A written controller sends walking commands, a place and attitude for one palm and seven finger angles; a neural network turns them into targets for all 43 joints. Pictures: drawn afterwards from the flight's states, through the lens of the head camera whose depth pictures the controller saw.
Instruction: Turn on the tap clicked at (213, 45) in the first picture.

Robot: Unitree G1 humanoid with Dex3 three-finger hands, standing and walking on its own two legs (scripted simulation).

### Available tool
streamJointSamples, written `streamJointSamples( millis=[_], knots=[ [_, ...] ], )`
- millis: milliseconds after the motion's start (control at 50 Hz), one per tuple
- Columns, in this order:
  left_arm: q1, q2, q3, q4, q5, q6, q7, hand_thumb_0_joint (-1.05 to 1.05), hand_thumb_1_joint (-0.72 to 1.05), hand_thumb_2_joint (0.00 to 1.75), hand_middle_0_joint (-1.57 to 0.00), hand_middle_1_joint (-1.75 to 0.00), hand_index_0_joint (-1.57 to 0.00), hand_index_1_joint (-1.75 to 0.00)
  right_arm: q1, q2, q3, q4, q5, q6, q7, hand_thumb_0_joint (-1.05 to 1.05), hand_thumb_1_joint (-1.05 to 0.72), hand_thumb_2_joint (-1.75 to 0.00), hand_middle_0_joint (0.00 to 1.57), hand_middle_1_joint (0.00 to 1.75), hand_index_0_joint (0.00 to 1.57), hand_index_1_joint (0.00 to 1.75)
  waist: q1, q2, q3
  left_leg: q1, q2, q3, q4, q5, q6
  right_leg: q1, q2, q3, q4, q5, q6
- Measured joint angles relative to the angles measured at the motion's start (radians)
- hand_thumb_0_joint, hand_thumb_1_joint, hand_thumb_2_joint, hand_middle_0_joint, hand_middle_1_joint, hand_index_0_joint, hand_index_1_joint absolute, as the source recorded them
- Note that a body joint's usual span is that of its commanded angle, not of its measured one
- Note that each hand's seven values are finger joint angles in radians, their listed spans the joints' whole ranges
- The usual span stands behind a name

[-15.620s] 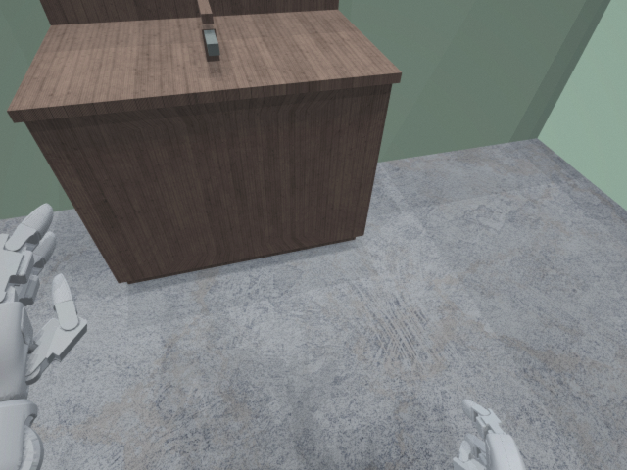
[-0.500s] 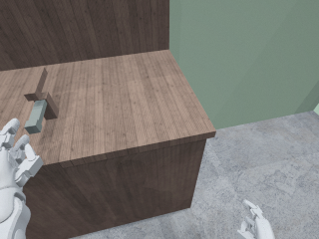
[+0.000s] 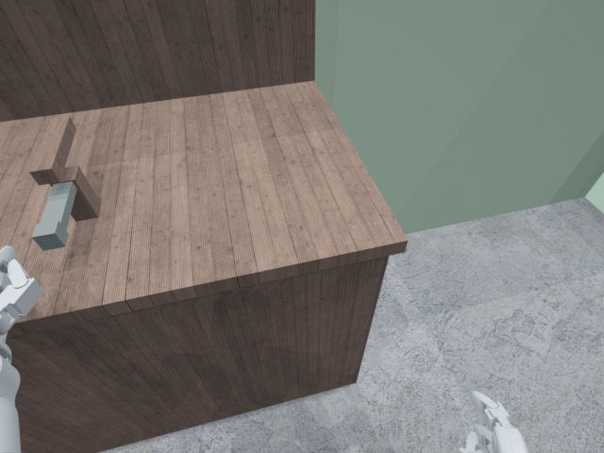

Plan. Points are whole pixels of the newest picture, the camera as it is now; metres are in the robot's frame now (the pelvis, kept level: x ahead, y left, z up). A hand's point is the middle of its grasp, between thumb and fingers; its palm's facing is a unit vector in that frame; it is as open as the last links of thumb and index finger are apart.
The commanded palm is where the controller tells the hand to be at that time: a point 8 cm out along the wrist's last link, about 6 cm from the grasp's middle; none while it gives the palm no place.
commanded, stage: reach beside the lever's end, fingers flat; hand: left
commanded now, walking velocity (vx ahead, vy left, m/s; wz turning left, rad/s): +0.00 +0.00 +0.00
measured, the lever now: (50, 235) +0.34 +0.39 +0.11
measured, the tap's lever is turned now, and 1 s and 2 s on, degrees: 0 0 9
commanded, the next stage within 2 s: push the lever round in 1.16 s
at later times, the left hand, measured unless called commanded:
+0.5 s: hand (21, 260) +0.30 +0.41 +0.10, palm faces +0.60 -0.80 -0.08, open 7.8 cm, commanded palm +0.25 +0.44 +0.11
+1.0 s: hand (21, 258) +0.31 +0.42 +0.09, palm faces +0.58 -0.81 -0.07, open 7.8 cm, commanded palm +0.26 +0.45 +0.10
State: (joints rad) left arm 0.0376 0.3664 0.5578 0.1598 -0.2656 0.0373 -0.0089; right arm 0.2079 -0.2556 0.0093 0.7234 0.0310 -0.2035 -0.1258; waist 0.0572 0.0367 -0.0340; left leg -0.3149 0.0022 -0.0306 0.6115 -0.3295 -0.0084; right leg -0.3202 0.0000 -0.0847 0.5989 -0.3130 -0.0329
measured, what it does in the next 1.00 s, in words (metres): stands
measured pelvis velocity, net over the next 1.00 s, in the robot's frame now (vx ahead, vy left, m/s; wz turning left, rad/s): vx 0.01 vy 0.03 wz -0.02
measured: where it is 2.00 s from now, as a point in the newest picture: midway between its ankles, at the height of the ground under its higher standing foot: outside the picture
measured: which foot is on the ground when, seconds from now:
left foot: down 0.00-1.00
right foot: down 0.00-1.00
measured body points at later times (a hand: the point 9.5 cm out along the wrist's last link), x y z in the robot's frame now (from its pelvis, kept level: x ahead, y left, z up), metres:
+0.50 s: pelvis +0.00 +0.01 -0.01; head +0.03 +0.01 +0.44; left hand +0.26 +0.45 +0.11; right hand +0.10 -0.26 -0.11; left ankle -0.01 +0.13 -0.73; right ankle +0.00 -0.10 -0.73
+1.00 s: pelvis +0.01 +0.03 -0.01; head +0.05 +0.03 +0.44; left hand +0.27 +0.46 +0.10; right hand +0.12 -0.24 -0.11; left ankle -0.01 +0.13 -0.73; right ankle +0.00 -0.10 -0.73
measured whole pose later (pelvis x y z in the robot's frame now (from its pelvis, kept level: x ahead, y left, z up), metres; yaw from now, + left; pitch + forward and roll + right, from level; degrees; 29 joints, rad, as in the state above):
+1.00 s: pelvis +0.01 +0.03 -0.01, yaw -1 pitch +8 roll -2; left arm -0.18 0.52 0.71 0.56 -0.23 -0.14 -0.15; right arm 0.31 -0.26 0.01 0.66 0.02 -0.12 -0.09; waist 0.01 0.02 -0.07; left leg -0.49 0.01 -0.02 0.74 -0.39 0.02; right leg -0.48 0.00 -0.07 0.66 -0.33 0.00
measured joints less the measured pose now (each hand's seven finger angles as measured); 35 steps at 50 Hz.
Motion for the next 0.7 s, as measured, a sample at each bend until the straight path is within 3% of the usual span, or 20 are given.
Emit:
streamJointSamples(
  millis=[200, 560, 640, 700],
  knots=[
    [-0.154, 0.077, 0.054, 0.223, 0.024, -0.060, -0.057, 0.02, 0.90, 0.90, -0.17, -0.19, -0.17, -0.19, 0.024, -0.012, 0.001, 0.001, -0.001, 0.007, -0.003, 0.01, -0.91, -0.90, 0.20, 0.30, 0.21, 0.30, -0.020, -0.005, 0.001, -0.065, 0.004, -0.006, 0.045, -0.010, 0.001, -0.056, 0.003, -0.006, 0.028, -0.002, 0.000],
    [-0.296, 0.208, 0.163, 0.525, 0.050, -0.165, -0.155, 0.02, 0.90, 0.90, -0.15, -0.15, -0.15, -0.15, 0.105, -0.029, -0.004, -0.017, -0.007, 0.057, 0.016, 0.01, -0.90, -0.90, 0.21, 0.30, 0.21, 0.30, -0.053, -0.016, -0.019, -0.179, 0.010, 0.000, 0.120, -0.039, 0.011, -0.160, 0.009, 0.001, 0.074, -0.011, 0.009],
    [-0.340, 0.233, 0.163, 0.572, 0.063, -0.187, -0.173, 0.02, 0.90, 0.90, -0.15, -0.15, -0.15, -0.15, 0.113, -0.033, -0.005, -0.020, -0.008, 0.066, 0.015, 0.01, -0.91, -0.90, 0.21, 0.30, 0.21, 0.30, -0.054, -0.019, -0.014, -0.208, 0.010, -0.004, 0.141, -0.046, 0.014, -0.183, 0.009, -0.002, 0.084, -0.013, 0.012],
    [-0.344, 0.217, 0.139, 0.544, 0.060, -0.203, -0.176, 0.02, 0.90, 0.90, -0.15, -0.15, -0.15, -0.15, 0.118, -0.034, -0.008, -0.022, -0.010, 0.069, 0.016, 0.01, -0.91, -0.90, 0.21, 0.30, 0.21, 0.30, -0.053, -0.017, -0.014, -0.213, 0.009, -0.003, 0.143, -0.047, 0.017, -0.185, 0.008, -0.001, 0.079, -0.011, 0.015]
  ],
)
